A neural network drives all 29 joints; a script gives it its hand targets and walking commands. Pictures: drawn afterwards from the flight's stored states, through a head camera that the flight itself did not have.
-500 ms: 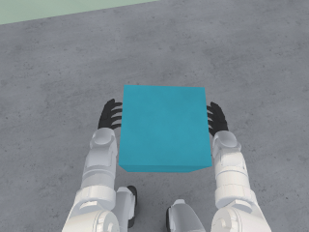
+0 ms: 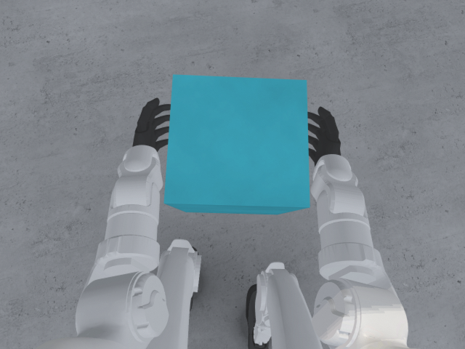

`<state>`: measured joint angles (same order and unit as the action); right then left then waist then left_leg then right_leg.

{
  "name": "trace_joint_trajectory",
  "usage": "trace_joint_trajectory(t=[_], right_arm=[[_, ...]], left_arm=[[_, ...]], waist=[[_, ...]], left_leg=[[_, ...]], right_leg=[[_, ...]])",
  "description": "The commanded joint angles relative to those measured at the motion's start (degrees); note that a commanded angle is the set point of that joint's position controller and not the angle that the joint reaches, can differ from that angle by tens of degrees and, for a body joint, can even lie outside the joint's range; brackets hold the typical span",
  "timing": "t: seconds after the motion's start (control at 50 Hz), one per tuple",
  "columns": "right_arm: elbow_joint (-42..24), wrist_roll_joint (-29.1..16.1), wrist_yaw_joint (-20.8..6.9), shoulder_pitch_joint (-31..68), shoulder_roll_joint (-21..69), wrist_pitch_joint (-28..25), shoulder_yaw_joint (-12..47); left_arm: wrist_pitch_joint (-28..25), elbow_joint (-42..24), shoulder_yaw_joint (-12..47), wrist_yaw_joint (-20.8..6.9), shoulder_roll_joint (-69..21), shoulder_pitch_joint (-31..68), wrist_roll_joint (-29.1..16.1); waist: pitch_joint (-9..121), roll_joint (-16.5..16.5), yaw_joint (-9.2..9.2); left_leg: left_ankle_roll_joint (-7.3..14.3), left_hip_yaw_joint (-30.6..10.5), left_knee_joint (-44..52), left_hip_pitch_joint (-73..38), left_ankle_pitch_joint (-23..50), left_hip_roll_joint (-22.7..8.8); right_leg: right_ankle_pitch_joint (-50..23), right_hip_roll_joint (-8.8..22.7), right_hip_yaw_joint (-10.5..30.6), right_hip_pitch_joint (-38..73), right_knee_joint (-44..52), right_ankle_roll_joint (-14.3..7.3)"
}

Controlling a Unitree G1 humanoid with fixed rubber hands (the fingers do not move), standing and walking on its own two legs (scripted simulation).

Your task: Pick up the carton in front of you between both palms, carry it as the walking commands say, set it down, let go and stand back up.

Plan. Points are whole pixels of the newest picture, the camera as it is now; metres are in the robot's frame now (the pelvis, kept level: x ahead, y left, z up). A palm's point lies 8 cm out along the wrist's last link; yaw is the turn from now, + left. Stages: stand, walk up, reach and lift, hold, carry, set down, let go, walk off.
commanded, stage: set down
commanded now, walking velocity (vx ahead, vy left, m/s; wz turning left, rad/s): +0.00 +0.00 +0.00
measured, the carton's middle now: (235, 158) +0.45 +0.04 -0.15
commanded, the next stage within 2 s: none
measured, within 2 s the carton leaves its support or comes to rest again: rests again in 1.84 s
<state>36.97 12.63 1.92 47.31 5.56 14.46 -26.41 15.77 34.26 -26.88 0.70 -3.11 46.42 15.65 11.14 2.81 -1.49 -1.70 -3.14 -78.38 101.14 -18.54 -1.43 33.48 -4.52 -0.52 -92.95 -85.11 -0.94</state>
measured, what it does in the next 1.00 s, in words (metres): lowers itself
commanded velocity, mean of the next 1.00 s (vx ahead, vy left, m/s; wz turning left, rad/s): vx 0.00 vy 0.00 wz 0.00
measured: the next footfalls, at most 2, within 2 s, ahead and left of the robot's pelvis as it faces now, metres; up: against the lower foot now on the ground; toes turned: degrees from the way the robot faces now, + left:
none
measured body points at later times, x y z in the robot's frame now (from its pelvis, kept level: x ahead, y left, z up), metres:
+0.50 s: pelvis -0.03 +0.02 -0.12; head +0.29 +0.05 +0.19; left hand +0.48 +0.20 -0.25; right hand +0.50 -0.10 -0.24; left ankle +0.12 +0.14 -0.55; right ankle +0.03 -0.11 -0.55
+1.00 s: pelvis -0.03 +0.01 -0.20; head +0.33 +0.01 +0.07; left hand +0.52 +0.21 -0.35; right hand +0.52 -0.10 -0.37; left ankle +0.12 +0.14 -0.55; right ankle +0.03 -0.11 -0.55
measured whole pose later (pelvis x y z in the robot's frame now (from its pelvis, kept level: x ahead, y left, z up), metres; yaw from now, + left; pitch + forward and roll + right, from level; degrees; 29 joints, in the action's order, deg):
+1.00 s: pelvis -0.03 +0.01 -0.20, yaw -2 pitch +45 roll -1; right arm 50.3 2.0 8.5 75.8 -9.0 12.2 -13.1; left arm 12.4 53.7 -21.9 3.5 13.4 78.4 2.5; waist -8.9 -0.4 -5.1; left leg -2.0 -3.3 -114.6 138.1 -21.7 -0.8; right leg 40.8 -6.4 -0.4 -128.7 -124.2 1.0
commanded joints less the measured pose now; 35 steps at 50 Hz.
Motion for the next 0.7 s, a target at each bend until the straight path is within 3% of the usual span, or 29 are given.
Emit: trace_joint_trajectory(t=[0.0, 0.16, 0.34, 0.52, 0.68], right_arm=[[2.04, -6.23, -11.47, 33.10, 50.87, -1.90, 29.85], [0.02, -9.28, -10.30, 38.66, 48.02, -3.02, 33.24], [0.79, -10.84, -10.82, 45.99, 44.19, -2.47, 33.30], [4.66, -11.35, -11.93, 52.91, 39.98, -2.34, 30.60], [6.42, -14.25, -11.65, 59.94, 37.38, -3.27, 32.30]], left_arm=[[-1.21, 4.95, 29.51, -12.54, -50.26, 30.67, -6.24], [-2.07, 3.52, 31.25, -10.36, -48.51, 35.18, -8.73], [-1.53, 2.29, 32.17, -8.27, -46.28, 42.85, -10.73], [-1.31, 4.18, 30.70, -7.66, -43.10, 50.84, -11.51], [-2.79, 6.99, 29.68, -7.77, -39.84, 55.03, -13.85]], waist=[[48.42, -1.54, -1.07], [55.17, -2.55, -2.04], [56.85, -3.27, -2.02], [53.73, -4.74, -1.74], [50.87, -3.17, -2.68]], left_leg=[[1.41, 4.25, -3.39, -38.27, 15.34, 9.35], [0.43, 4.81, -10.04, -35.06, 17.09, 9.08], [-0.18, 4.89, -16.54, -33.86, 14.55, 8.46], [-0.16, 5.04, -22.67, -31.23, 11.12, 7.73], [0.28, 5.68, -29.04, -28.56, 11.85, 6.77]], right_leg=[[-17.54, -6.29, 2.40, 6.30, 10.26, 2.96], [-17.47, -6.92, 0.35, -0.81, 1.96, 3.29], [-11.85, -7.09, -1.86, -11.45, -6.00, 2.73], [-6.89, -6.72, -2.93, -20.90, -12.65, 2.03], [-5.84, -6.14, -3.46, -23.97, -18.03, 2.31]])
